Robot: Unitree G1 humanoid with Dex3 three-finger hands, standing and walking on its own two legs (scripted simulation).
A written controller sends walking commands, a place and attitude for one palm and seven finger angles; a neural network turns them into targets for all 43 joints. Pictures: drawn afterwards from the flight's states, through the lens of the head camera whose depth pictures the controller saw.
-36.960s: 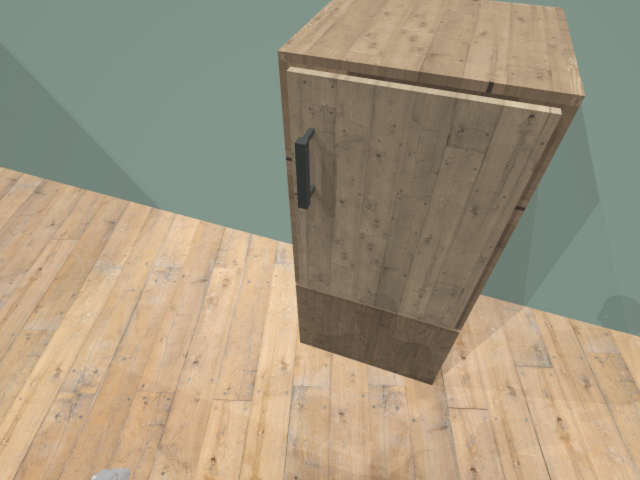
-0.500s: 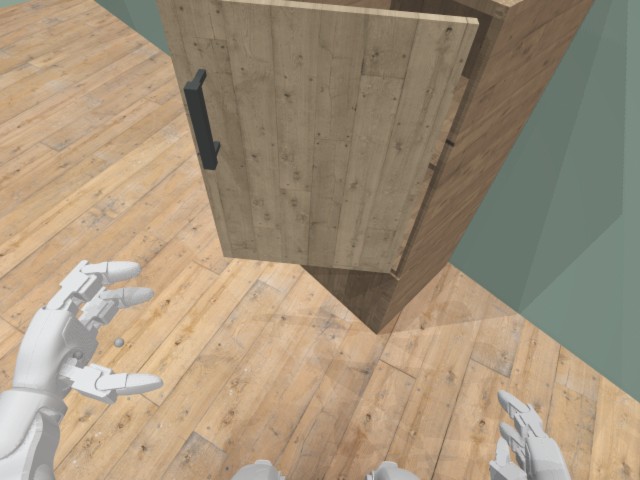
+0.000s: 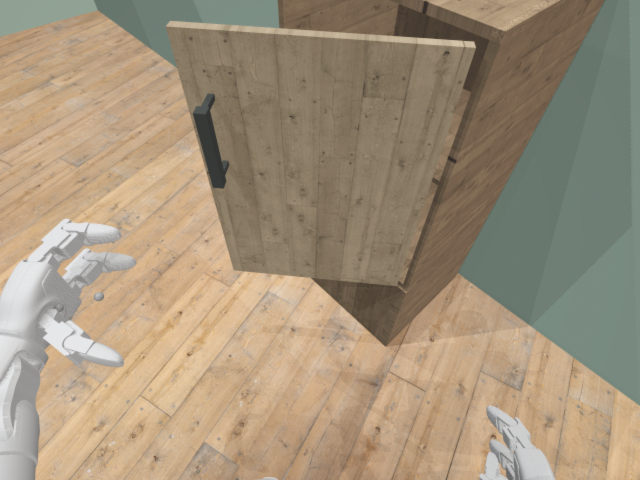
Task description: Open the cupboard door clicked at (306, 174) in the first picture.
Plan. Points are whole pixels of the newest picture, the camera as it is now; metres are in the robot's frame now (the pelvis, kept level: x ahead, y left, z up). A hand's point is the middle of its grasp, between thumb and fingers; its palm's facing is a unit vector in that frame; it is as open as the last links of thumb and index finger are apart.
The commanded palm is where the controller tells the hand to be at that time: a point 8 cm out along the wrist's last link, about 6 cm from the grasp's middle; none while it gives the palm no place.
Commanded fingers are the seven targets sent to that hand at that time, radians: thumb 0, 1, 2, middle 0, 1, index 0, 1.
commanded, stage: raise the hand with hooked fingers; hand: left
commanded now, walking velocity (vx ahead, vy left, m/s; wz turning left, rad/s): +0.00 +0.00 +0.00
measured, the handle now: (214, 143) +0.59 +0.22 +0.07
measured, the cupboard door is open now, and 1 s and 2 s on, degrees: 41 41 41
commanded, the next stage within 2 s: move the hooked fingers beside the handle in 0.48 s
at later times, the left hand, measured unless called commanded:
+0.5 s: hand (122, 298) +0.29 +0.25 +0.09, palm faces -0.01 -1.00 -0.02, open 13.9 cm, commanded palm +0.26 +0.30 +0.09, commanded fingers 0.00 -0.50 0.30 -0.30 -1.20 -0.30 -1.20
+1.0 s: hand (143, 254) +0.35 +0.25 +0.09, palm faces -0.03 -1.00 -0.01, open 13.9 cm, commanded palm +0.33 +0.30 +0.08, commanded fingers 0.00 -0.50 0.30 -0.30 -1.20 -0.30 -1.20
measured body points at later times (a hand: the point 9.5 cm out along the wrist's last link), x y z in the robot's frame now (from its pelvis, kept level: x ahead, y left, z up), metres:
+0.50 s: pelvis +0.00 -0.02 +0.00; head +0.03 -0.02 +0.45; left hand +0.28 +0.30 +0.09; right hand +0.15 -0.27 -0.08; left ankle -0.01 +0.10 -0.70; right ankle +0.02 -0.13 -0.70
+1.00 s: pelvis -0.01 -0.02 +0.00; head +0.04 -0.01 +0.45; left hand +0.34 +0.30 +0.09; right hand +0.11 -0.28 -0.09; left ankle -0.01 +0.10 -0.70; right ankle +0.02 -0.13 -0.70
